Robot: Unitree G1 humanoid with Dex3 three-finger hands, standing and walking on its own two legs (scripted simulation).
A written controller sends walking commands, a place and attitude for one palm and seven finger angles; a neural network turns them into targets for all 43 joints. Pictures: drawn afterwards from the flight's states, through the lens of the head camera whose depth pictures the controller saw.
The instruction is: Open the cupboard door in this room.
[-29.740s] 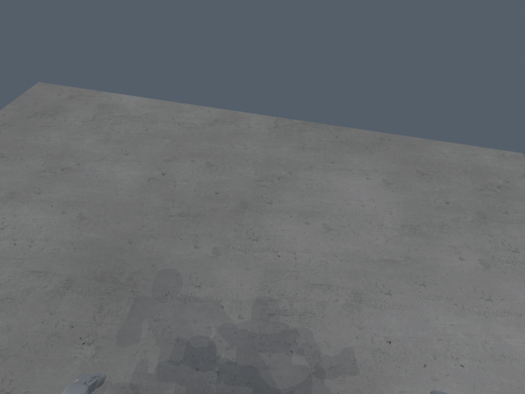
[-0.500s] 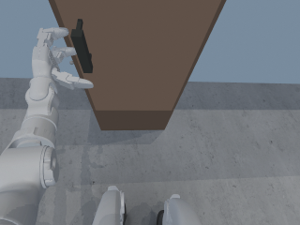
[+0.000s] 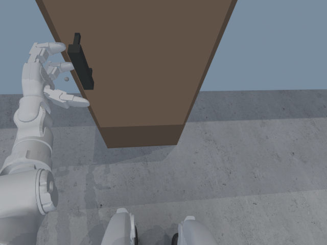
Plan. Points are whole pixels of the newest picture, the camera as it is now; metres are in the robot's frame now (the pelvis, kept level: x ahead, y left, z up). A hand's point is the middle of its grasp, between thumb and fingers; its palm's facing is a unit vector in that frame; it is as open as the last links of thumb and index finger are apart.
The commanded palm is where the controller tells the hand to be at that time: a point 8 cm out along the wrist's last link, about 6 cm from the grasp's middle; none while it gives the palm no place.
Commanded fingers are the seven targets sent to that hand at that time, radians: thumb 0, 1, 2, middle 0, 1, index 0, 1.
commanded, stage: move the hooked fingers beside the handle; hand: left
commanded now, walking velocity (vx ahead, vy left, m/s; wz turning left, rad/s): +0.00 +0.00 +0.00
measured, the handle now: (83, 62) +0.53 +0.19 +0.06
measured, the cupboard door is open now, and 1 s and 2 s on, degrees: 0 0 0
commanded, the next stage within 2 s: slide the fingers in behind the handle in 1.50 s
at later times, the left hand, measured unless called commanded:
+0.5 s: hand (63, 80) +0.48 +0.23 +0.07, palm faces +0.07 -1.00 -0.02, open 14.0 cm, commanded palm +0.45 +0.27 +0.07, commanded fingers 0.00 -0.50 0.30 -0.30 -1.20 -0.30 -1.20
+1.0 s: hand (55, 82) +0.47 +0.24 +0.07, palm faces +0.06 -1.00 -0.01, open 13.9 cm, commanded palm +0.45 +0.29 +0.07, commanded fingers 0.00 -0.50 0.30 -0.30 -1.20 -0.30 -1.20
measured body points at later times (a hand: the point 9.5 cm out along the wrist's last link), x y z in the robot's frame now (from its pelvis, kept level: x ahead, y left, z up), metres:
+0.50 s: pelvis +0.01 +0.00 +0.00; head +0.13 +0.02 +0.44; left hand +0.47 +0.28 +0.07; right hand +0.04 -0.27 -0.11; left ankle +0.04 +0.10 -0.65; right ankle -0.01 -0.13 -0.65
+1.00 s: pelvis +0.00 +0.00 +0.00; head +0.12 +0.02 +0.43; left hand +0.46 +0.30 +0.07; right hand +0.02 -0.28 -0.11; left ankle +0.04 +0.10 -0.65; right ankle -0.01 -0.13 -0.65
